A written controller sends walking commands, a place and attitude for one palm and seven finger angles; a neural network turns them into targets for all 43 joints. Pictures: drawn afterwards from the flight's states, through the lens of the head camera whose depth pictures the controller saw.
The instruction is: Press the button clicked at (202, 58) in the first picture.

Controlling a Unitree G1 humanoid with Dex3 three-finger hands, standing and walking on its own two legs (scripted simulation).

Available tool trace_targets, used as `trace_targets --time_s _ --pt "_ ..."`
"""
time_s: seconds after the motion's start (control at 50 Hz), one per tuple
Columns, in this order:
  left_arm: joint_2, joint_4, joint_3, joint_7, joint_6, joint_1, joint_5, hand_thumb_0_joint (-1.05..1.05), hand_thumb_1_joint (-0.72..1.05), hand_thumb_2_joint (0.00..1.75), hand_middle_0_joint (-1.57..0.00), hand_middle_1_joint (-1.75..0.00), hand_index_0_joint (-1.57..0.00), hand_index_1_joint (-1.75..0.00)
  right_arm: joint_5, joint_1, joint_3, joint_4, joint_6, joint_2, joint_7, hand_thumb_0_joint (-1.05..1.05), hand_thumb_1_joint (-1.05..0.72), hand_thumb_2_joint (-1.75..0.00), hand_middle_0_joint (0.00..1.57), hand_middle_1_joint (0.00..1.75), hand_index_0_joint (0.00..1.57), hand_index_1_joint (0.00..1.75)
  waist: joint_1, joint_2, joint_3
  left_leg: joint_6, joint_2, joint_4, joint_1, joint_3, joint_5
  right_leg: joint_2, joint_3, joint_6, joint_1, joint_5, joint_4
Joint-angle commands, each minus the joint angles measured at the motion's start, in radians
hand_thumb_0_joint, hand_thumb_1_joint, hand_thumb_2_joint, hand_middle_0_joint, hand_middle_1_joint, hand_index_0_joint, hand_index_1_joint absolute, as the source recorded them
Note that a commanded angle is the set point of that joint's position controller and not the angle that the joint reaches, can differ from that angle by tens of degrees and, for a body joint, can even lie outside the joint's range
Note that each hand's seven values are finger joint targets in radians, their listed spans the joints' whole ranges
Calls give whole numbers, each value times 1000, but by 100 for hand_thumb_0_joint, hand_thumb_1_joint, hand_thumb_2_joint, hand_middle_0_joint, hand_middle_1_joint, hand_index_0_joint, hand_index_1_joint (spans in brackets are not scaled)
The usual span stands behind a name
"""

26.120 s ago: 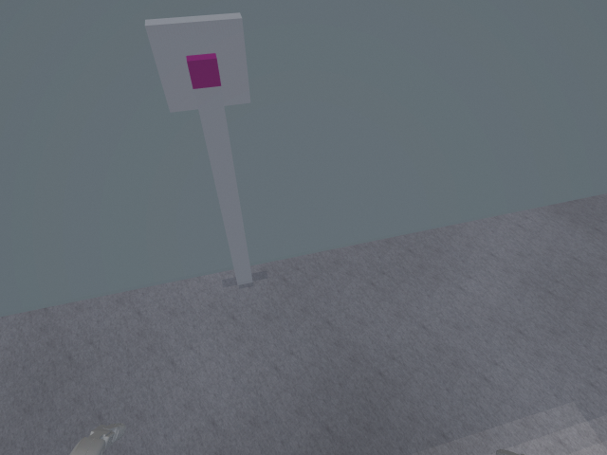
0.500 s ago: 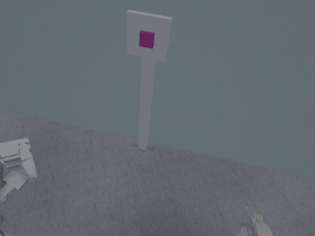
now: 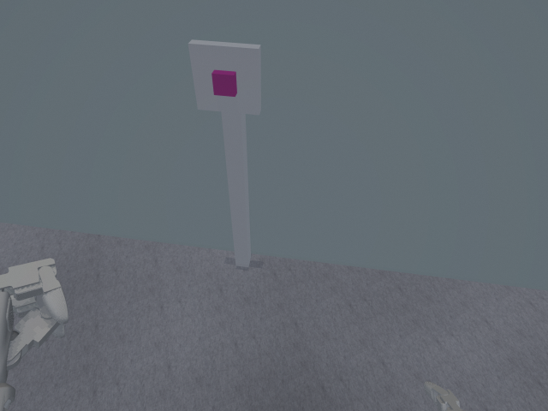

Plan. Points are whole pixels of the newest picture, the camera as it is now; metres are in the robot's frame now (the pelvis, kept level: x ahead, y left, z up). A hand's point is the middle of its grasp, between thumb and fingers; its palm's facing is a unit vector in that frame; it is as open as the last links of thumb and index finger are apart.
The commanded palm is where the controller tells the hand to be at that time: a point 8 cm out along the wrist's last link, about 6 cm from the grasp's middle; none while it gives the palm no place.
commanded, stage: stop stepping back and stand still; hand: left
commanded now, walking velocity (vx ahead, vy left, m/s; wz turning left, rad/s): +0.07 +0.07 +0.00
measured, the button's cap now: (225, 82) +0.87 +0.18 +0.10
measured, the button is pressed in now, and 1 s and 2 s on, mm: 0 0 0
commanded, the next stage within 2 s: let the arm hang, fingers relaxed in 0.84 s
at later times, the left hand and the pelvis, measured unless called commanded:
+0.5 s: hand (27, 312) +0.18 +0.28 +0.15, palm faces +0.35 -0.82 -0.45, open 3.1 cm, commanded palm +0.13 +0.32 +0.17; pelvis +0.00 +0.04 +0.00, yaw +0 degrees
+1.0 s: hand (26, 342) +0.17 +0.30 +0.09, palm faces +0.27 -0.84 -0.48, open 3.0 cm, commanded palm none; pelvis -0.02 +0.06 -0.01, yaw +1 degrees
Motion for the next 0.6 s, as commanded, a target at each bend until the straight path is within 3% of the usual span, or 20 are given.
trace_targets --time_s 0.0,0.04,0.06,0.1,0.12,0.14,0.16,0.26,0.36,0.58 --pt "199 -259 124 34 -90 -78 4 0 90 90 -130 -150 -130 -150 2 -146 -26 -183 -87 -66 -15 0 -90 -90 20 30 20 30 4 -40 53 24 3 -204 76 28 13 -262 245 -61 -59 -75 -186" --pt "202 -251 143 39 -92 -50 -2 0 90 90 -130 -150 -130 -150 2 -126 -32 -185 -91 -70 -16 0 -90 -90 20 30 20 30 1 -5 41 29 -12 -332 159 36 63 -227 231 -26 -47 -38 -145" --pt "199 -251 141 38 -95 -40 -5 0 90 90 -130 -150 -130 -150 6 -119 -40 -187 -91 -82 -18 0 -90 -90 20 30 20 30 -3 32 40 32 5 -384 202 6 78 -210 212 -6 -58 -30 -109" --pt "201 -265 152 34 -107 -33 -7 0 90 90 -130 -150 -130 -150 13 -125 -48 -208 -89 -100 -16 0 -90 -90 20 30 20 30 4 124 8 63 88 -407 247 -85 230 -114 161 54 -39 85 -9" --pt "204 -259 155 31 -109 -31 -8 0 90 90 -130 -150 -130 -150 20 -123 -49 -213 -87 -107 -13 0 -90 -90 20 30 20 30 5 108 -13 67 112 -385 247 -115 329 -89 141 71 -18 158 17" --pt "203 -213 163 26 -106 -4 -10 0 90 90 -130 -150 -130 -150 25 -115 -48 -208 -85 -100 -11 0 -90 -90 20 30 20 30 -1 74 -23 58 102 -360 224 -85 353 -86 141 76 10 210 7" --pt "196 -210 162 19 -103 2 -10 0 90 90 -130 -150 -130 -150 22 -114 -43 -206 -85 -93 -10 0 -90 -90 20 30 20 30 -7 119 -22 48 83 -359 217 -62 359 -91 137 67 10 248 14" --pt "179 -229 136 12 -102 -5 -16 0 90 90 -130 -150 -130 -150 22 -128 -38 -219 -85 -91 3 0 -90 -90 20 30 20 30 -9 33 -38 31 64 -348 191 -57 327 -98 140 56 49 274 -5" --pt "199 -258 159 12 -94 18 -21 0 90 90 -130 -150 -130 -150 15 -142 -26 -232 -77 -81 4 0 -90 -90 20 30 20 30 -6 67 -44 29 64 -383 189 -71 289 -84 130 56 43 212 -14" --pt "158 -244 118 10 -81 -34 -17 0 90 90 -130 -150 -130 -150 13 -149 -14 -233 -76 -73 -5 0 -90 -90 20 30 20 30 -5 102 0 25 74 -471 146 -100 129 -56 92 70 42 89 -42"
